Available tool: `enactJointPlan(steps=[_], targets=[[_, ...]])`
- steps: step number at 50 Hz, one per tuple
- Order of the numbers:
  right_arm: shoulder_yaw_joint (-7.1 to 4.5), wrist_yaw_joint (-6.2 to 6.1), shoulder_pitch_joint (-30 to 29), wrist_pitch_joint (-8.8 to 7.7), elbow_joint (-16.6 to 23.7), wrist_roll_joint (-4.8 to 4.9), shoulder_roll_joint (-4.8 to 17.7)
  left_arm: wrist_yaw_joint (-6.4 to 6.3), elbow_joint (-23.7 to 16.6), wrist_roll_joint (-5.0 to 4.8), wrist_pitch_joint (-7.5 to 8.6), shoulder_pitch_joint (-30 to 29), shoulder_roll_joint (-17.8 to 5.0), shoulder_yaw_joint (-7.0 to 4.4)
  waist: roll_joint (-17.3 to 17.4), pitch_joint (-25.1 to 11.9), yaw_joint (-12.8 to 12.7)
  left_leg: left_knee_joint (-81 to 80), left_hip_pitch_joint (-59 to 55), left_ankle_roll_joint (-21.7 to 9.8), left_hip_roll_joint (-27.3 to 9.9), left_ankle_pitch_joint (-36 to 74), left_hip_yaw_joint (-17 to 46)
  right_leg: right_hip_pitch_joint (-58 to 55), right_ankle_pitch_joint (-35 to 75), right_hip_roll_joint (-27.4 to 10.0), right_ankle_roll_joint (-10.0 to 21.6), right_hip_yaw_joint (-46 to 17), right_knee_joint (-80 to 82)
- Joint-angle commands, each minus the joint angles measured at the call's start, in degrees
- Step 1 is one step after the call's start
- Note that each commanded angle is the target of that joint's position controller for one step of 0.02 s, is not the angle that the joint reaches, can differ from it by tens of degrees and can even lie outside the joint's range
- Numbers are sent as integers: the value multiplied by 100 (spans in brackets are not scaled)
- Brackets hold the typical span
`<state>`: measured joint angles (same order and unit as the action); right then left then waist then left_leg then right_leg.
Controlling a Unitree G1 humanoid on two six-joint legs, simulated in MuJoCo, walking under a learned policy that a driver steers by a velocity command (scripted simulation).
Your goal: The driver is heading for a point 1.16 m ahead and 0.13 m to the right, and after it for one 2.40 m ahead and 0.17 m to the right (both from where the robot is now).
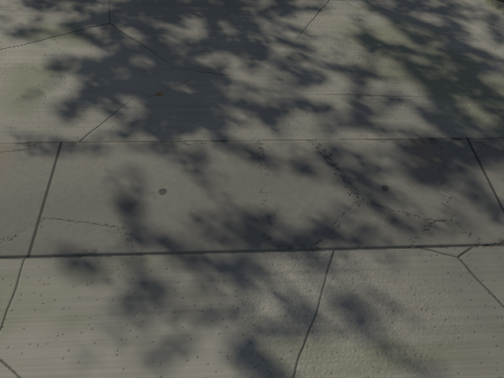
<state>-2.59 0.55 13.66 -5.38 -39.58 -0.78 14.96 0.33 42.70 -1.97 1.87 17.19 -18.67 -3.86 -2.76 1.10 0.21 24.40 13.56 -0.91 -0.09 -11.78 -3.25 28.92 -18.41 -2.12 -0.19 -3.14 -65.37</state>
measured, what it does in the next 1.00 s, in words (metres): walks ahead: right foot, then left foot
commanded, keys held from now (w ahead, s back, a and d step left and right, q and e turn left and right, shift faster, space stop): w+e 0.42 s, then w+q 0.58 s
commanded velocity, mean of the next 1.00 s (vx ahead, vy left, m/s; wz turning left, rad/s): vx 0.50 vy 0.00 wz -0.14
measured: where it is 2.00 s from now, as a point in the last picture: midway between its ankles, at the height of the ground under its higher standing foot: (281, 204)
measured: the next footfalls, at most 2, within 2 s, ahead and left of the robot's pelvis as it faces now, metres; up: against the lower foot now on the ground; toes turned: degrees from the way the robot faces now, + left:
right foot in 0.32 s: +0.33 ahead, -0.16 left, +0.00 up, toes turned -14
left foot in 0.88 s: +0.69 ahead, -0.04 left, +0.00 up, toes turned -9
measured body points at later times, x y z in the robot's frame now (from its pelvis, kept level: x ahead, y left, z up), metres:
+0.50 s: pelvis +0.27 -0.08 +0.00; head +0.30 -0.11 +0.44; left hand +0.47 +0.14 -0.10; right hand +0.32 -0.39 -0.11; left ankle +0.30 +0.09 -0.66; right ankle +0.29 -0.15 -0.74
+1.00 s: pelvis +0.58 -0.10 -0.01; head +0.61 -0.10 +0.44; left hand +0.70 +0.17 -0.12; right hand +0.69 -0.38 -0.11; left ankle +0.65 -0.03 -0.74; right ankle +0.43 -0.22 -0.64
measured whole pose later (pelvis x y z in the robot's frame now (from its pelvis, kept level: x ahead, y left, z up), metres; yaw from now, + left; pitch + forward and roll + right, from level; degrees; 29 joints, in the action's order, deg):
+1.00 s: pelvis +0.58 -0.10 -0.01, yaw -6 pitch +2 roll +0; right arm -3.2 2.0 12.3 -3.9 -38.1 0.7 17.2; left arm 0.6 43.3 -0.2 5.3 15.5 -17.1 -1.6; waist -0.2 2.5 0.0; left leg 29.2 21.9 -5.1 5.6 -9.0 0.3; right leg 20.7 -22.5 0.1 0.9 -2.5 -68.7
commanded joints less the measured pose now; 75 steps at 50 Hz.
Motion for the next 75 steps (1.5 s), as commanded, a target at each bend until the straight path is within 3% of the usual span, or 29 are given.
enactJointPlan(steps=[1, 12, 14, 16, 17, 18, 19, 20, 21, 23, 31, 38, 41, 43, 44, 45, 46, 47, 49, 50, 53, 58, 63, 66, 67, 68, 69, 71, 75], targets=[[-228, -37, 7, -139, 190, 14, 692, 46, -559, 30, -28, -219, -166, -60, 877, 23, 68, -1446, -922, -918, -1523, 956, 1204, 1206, 460, -421, -89, -249, 168], [-452, -125, 411, 50, -339, 209, 1327, 361, -1194, 67, 5, -1726, -146, 27, 581, 376, 325, -1197, -1621, -628, -1626, 2509, -471, 692, 1442, -134, 334, 514, 2850], [-511, -154, 408, 127, -347, 260, 1523, 353, -1195, 95, -37, -1380, -379, -97, 774, -11, 24, -300, -1808, -510, -1593, 4487, -685, -69, 861, 264, 596, 853, 2881], [-451, -188, 404, 172, -295, 263, 1417, 231, -786, 61, -123, 287, -925, -422, 595, -900, -884, 2021, -808, -197, -1260, 4542, -938, -2569, 1123, 633, 1000, 788, 3286], [-246, -169, 731, 131, -101, -6, 757, 100, -678, 10, -177, 684, -1474, -538, -704, -1327, -664, 4057, 1254, 119, -678, 221, -914, -4392, 1139, -639, 1553, -1331, 3361], [-101, -109, 856, -56, 166, 13, 589, 145, -943, 38, -61, 509, -1685, -498, -1170, -2370, -398, 5500, 2695, 283, 279, -2455, 414, -5344, -299, -1721, 2577, -4574, 4449], [-239, -45, 121, -182, 272, 234, 1159, 194, -919, 56, 28, 460, -1168, -363, -345, -1942, -747, 5628, 3291, 203, -61, -1981, 988, -5064, -608, -1621, 2217, -4183, 4898], [-218, -30, -153, -258, 383, 316, 1159, 193, -853, 68, 97, 268, -972, -300, -224, -1112, -614, 5236, 3411, 100, -265, -1434, 867, -4264, -323, -1409, 1999, -3372, 4957], [-205, -88, -154, -285, 300, 191, 1077, 181, -874, 74, 129, -110, -832, -253, 254, -670, -320, 4745, 3101, 104, -507, -1021, 852, -3397, 332, -1142, 1796, -2758, 4936], [-234, -89, 199, -167, 98, 74, 1087, 137, -947, 204, 160, -574, -446, -116, 16, -479, 55, 4190, 2309, 178, -818, -510, 816, -2395, 1643, -892, 1642, -1883, 5084], [-60, -6, -514, 17, 115, 140, 591, 11, -375, 229, 307, -222, -544, -70, 7, 22, -251, 2039, 2284, 307, -765, 1783, 516, -1956, 2483, -526, 1235, -141, 5638], [-7, 257, -1357, -32, 484, 222, 504, -15, 88, 191, 214, 233, -706, -124, 131, 415, -593, 794, 2785, -60, -397, 1664, 473, -3346, 2689, -1097, 1100, 188, 5503], [-65, 342, -1106, -7, 568, 173, 615, -93, 95, 177, 96, 123, -844, -169, -72, 82, -332, 735, 2308, -338, -38, 739, 91, -3790, 4947, -1153, 908, 417, 4673], [-293, 287, 32, 38, 364, 152, 1026, -186, 21, 186, -8, -20, -920, -171, -131, -694, 331, 595, 680, -638, 406, 599, -184, -3513, 6461, -925, 675, 720, 2977], [-432, 215, 914, 77, 238, 161, 1382, -243, -89, 247, 12, 1, -816, -103, 207, -1288, 747, 577, -1057, -975, -153, 951, 725, -2303, 5228, -773, 459, 829, 1432], [-558, 190, 1195, 62, 232, 178, 1929, -134, -324, 362, 167, 678, -110, 132, 1656, -1995, 316, 342, -3326, -2152, -1646, 132, 3831, 340, 536, 463, 8, 680, -844], [-416, 167, 1343, 69, 251, 222, 1356, -28, -277, 275, 373, 310, -428, 111, 1336, -2428, 624, -425, -3874, -2263, -1869, -363, 5042, 1210, -1278, 657, 20, -304, -1511], [-344, 128, 1094, 87, 267, 173, 1153, 64, -486, 40, 518, -235, -712, 36, 1015, -1589, 693, -564, -3344, -1926, -1694, -301, 4134, 1671, -871, 281, 118, -464, -1473], [-299, 101, 441, 119, 403, 155, 1012, 48, -612, 165, 614, -670, -605, 60, 113, -577, 314, -734, -1714, -1652, -1254, 751, 3045, 1403, -296, -122, 105, -281, -446], [-253, 80, 252, 120, 482, 98, 914, 30, -620, 241, 566, -595, -631, 22, 242, -443, 110, -875, -1164, -1631, -1096, 1227, 2747, 1022, -144, -248, 41, -278, -141], [-273, 16, 40, 125, 508, 123, 979, -11, -567, 298, 389, -318, -444, 59, 520, -287, -146, -1117, -235, -1691, -865, 1824, 2280, 574, 1, -282, -287, -83, 609], [-353, -123, 318, 210, 333, 189, 1204, -14, -784, 273, 380, -1344, -159, 182, 701, -131, 246, -1051, 494, -1245, -364, 1148, 1713, -120, 1974, 82, -499, 84, 2770], [-361, -155, 622, 296, 184, 237, 1151, 59, -877, 151, 485, -1636, -470, 36, 882, -206, 275, -442, -173, -1002, -662, 350, 2525, -470, 1920, 208, -298, -241, 3616], [-289, -139, 506, 320, 243, 188, 882, 22, -681, 176, 554, -762, -704, -139, 955, -501, -238, 516, -95, -690, -424, 434, 2593, -1753, 1444, 62, 113, -182, 3953], [-154, -111, 573, 299, 323, 122, 505, -27, -631, 269, 570, -11, -986, -226, 350, -1191, -541, 2008, 446, -476, -60, -195, 2126, -3036, 968, -845, 471, -1037, 3964], [-46, -105, 1292, 248, 524, 271, 212, -11, -428, 332, 478, 473, -1462, -352, -1538, -1839, -248, 3833, 2339, -124, 662, -2210, 1307, -4671, -534, -2078, 1389, -3667, 4553], [-145, -129, 1259, 248, 388, 319, 793, 29, -472, 204, 453, 409, -993, -269, -1132, -1495, -364, 4676, 3087, -27, 205, -2100, 1390, -4508, -1846, -2187, 1388, -4323, 4866], [-244, -145, 402, 305, 461, 201, 1058, 9, -517, 235, 403, -14, -552, -129, -208, -483, -455, 4860, 3080, 44, -135, -1159, 1157, -3324, -809, -1670, 1012, -2713, 4950], [-187, -62, 255, 301, 507, 217, 620, 24, -286, 254, 437, -183, -266, -36, -416, -73, -170, 4039, 2507, 62, -398, -641, 1016, -2319, 825, -1094, 1077, -1285, 5382]])
Velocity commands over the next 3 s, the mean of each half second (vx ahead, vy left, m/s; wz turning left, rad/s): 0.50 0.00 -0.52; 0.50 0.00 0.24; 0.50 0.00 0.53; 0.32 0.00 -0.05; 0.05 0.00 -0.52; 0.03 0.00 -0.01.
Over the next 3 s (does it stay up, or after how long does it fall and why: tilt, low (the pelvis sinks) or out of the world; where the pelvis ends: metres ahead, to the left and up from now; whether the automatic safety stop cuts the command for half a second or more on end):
stays up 1.12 -0.10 -0.01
